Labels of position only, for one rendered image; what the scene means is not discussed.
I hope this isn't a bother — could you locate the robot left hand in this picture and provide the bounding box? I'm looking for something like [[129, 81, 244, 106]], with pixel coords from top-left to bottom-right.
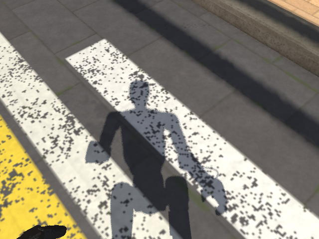
[[17, 225, 67, 239]]

